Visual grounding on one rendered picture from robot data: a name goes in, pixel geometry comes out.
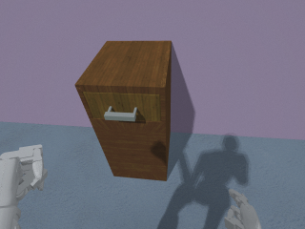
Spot cabinet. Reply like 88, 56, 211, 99
74, 40, 172, 181

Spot robot left forearm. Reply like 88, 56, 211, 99
0, 205, 21, 229

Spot drawer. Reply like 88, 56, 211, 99
83, 92, 161, 122

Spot left robot hand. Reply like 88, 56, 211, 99
0, 144, 48, 207

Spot handle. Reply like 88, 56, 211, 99
104, 106, 137, 122

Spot right robot hand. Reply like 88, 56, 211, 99
224, 189, 262, 229

